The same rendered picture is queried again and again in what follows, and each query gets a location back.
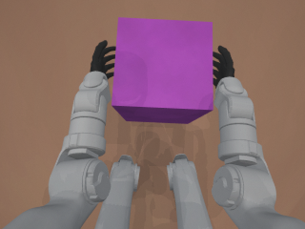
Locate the right robot thigh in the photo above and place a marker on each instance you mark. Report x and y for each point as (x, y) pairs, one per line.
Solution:
(191, 211)

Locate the right robot forearm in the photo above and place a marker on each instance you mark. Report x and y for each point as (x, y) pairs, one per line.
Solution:
(237, 127)

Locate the carton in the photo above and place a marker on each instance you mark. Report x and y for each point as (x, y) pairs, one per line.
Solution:
(163, 70)

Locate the left robot forearm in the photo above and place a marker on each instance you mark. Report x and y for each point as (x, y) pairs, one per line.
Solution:
(88, 120)

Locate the left robot thigh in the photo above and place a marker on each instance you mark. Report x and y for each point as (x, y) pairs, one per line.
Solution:
(115, 212)

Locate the robot thigh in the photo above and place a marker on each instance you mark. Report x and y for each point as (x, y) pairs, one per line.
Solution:
(115, 212)
(191, 211)

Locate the robot right upper arm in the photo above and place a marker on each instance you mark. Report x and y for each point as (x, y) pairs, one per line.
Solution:
(248, 196)

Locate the robot left upper arm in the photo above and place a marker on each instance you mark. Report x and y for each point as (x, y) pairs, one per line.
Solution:
(75, 188)

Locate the right robot hand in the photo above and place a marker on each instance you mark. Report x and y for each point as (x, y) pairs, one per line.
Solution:
(225, 66)

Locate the left robot hand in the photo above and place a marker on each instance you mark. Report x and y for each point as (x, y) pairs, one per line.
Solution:
(99, 61)

